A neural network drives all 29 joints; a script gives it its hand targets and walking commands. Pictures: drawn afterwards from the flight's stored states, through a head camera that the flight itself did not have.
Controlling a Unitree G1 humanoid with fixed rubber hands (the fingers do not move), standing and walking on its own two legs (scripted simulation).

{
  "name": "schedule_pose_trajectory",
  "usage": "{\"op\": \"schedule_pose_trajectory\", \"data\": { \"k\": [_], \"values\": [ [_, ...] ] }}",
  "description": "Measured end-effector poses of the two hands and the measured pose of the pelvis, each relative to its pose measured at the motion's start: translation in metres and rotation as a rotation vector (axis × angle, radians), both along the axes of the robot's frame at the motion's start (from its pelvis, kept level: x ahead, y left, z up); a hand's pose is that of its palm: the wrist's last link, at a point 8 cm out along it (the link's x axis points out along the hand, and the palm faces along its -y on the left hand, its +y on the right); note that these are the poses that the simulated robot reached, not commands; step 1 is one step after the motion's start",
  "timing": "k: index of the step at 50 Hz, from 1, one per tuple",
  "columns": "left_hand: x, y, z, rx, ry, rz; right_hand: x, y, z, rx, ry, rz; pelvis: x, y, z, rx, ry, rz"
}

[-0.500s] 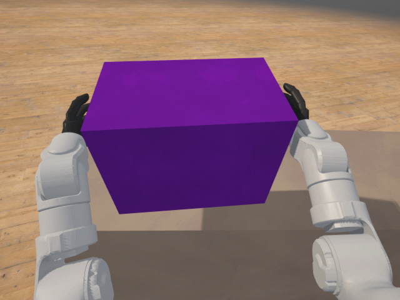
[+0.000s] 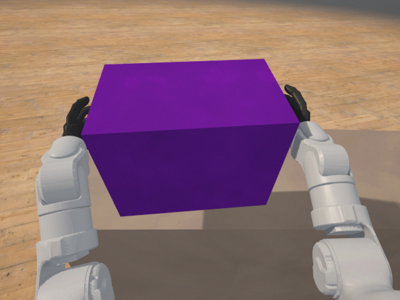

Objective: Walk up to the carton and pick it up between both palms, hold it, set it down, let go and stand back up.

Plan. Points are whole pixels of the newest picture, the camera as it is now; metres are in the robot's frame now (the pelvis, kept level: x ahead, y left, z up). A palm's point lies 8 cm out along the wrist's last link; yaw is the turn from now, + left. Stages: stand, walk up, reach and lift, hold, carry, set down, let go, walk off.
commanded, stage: hold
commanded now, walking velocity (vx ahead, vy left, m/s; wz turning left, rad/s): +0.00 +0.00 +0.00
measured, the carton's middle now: (190, 139) +0.39 +0.00 +0.18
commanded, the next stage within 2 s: none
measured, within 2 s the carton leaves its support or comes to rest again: neither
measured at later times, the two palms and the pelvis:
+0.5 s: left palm (76, 138) +0.35 +0.21 +0.21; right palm (296, 121) +0.36 -0.20 +0.24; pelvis +0.01 +0.00 +0.00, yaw +0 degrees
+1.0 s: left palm (75, 137) +0.35 +0.21 +0.22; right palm (296, 123) +0.36 -0.20 +0.23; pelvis +0.00 +0.00 +0.00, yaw +0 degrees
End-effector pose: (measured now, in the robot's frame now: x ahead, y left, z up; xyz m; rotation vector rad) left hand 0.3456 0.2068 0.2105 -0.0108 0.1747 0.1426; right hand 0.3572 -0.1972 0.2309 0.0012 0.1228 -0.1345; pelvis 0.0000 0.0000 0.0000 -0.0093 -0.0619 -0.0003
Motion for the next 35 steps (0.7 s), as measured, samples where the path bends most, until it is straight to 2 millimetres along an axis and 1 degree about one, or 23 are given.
{"op": "schedule_pose_trajectory", "data": {
  "k": [8, 16, 25, 30, 35],
  "values": [
    [0.004, 0.001, 0.004, 0.007, -0.001, -0.003, 0.003, 0.001, 0.002, 0.002, -0.001, -0.002, -0.002, 0.001, 0.000, 0.000, 0.013, 0.003],
    [0.006, 0.004, 0.006, 0.004, -0.008, -0.002, 0.005, 0.004, 0.006, -0.004, -0.007, -0.001, 0.002, 0.003, 0.000, -0.001, 0.007, 0.004],
    [0.005, 0.001, 0.001, -0.004, -0.011, -0.007, 0.003, 0.002, 0.007, -0.020, -0.010, -0.004, 0.006, 0.002, 0.000, -0.001, -0.003, 0.001],
    [0.005, 0.000, -0.006, -0.002, 0.008, -0.011, 0.002, 0.000, 0.001, -0.022, 0.009, -0.008, 0.004, 0.001, 0.000, -0.002, -0.002, 0.002],
    [-0.001, -0.001, -0.004, 0.003, -0.008, -0.007, -0.003, -0.001, -0.001, -0.015, -0.007, -0.004, 0.003, 0.001, 0.000, -0.003, -0.001, 0.001]
  ]
}}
